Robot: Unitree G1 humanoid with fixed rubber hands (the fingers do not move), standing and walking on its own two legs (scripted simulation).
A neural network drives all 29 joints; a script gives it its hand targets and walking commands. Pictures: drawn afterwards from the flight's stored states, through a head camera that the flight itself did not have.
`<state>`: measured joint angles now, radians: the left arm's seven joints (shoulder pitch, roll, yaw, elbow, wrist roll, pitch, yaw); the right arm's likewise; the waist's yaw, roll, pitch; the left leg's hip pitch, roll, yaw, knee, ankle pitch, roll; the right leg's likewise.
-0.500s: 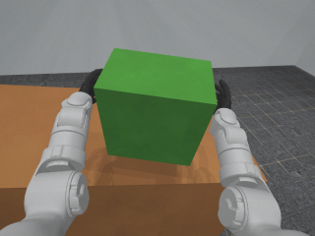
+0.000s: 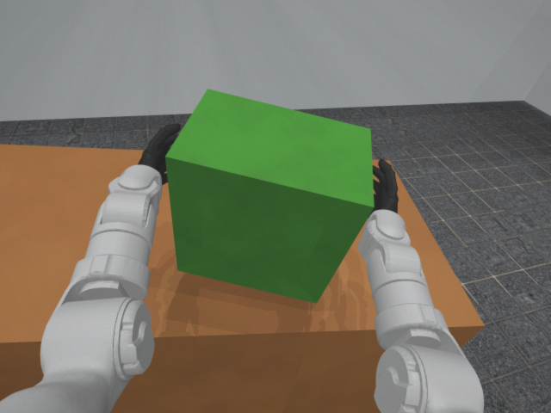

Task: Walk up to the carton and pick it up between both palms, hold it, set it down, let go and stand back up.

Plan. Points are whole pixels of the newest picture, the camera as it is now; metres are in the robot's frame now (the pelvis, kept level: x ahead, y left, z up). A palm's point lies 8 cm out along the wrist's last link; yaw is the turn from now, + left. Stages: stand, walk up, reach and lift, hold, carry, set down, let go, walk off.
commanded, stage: set down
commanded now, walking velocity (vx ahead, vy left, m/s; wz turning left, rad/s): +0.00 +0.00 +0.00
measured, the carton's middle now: (266, 205) +0.43 -0.02 +0.10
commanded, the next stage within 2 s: none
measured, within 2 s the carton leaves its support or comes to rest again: rests again in 1.12 s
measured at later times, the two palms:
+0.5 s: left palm (159, 182) +0.43 +0.14 +0.15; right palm (383, 221) +0.36 -0.19 +0.13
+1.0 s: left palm (161, 196) +0.43 +0.14 +0.12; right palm (380, 237) +0.34 -0.19 +0.11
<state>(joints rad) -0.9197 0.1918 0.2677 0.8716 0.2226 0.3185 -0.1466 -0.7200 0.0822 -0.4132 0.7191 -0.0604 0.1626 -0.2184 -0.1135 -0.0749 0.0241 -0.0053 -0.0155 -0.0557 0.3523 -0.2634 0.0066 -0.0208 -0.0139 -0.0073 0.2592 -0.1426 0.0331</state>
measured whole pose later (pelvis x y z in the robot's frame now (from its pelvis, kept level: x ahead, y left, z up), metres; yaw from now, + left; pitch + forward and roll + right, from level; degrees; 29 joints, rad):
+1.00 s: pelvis -0.01 -0.01 +0.00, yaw +0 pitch -3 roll -1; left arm -0.91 0.19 0.30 1.00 0.28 0.18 -0.18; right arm -0.65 0.16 -0.51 0.72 -0.16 0.03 -0.20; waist -0.11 -0.09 0.04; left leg -0.05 -0.02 -0.06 0.35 -0.25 0.01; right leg -0.07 -0.02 -0.01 0.26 -0.14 0.03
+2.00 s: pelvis +0.00 +0.00 +0.00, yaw +0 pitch -2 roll -1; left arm -0.89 0.15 0.49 1.00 0.40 0.04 -0.22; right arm -0.63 0.22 -0.56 0.72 -0.30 -0.17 -0.19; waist -0.11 -0.07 0.08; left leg -0.05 -0.02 -0.06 0.35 -0.26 0.01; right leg -0.07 -0.02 -0.01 0.26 -0.16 0.04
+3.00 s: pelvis -0.04 +0.00 -0.01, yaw -1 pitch +8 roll -2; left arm -0.93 0.36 -0.04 1.33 -0.27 -0.10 -0.07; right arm -0.70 -0.04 -0.20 1.04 0.11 -0.13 -0.27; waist -0.11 -0.01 -0.10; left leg -0.39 -0.01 -0.05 0.49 -0.25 0.01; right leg -0.37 0.00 -0.01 0.33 -0.10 0.04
